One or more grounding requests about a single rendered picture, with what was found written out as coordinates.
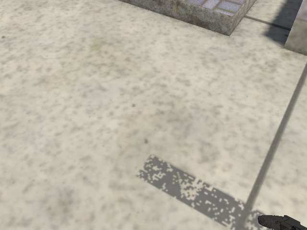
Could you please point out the right robot hand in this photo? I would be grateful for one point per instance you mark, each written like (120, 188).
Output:
(280, 223)

